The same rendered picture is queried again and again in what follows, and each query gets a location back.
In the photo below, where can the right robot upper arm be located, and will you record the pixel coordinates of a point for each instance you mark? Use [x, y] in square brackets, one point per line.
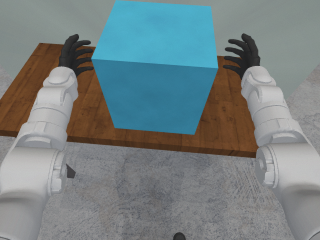
[292, 171]

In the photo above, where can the robot left hand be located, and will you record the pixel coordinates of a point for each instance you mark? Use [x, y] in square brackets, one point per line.
[69, 55]

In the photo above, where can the carton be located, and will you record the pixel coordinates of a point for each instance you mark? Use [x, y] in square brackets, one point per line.
[156, 64]

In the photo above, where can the table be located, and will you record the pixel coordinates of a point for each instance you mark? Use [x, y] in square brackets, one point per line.
[225, 126]

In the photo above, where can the robot right forearm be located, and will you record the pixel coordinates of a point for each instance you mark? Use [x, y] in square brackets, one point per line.
[268, 109]

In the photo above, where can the robot left forearm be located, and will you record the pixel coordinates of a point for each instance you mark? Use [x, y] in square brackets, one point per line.
[49, 117]

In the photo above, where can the left robot upper arm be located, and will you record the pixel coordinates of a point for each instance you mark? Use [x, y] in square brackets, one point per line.
[31, 175]

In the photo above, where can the robot right hand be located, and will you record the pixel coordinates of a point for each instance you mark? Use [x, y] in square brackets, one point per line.
[249, 55]

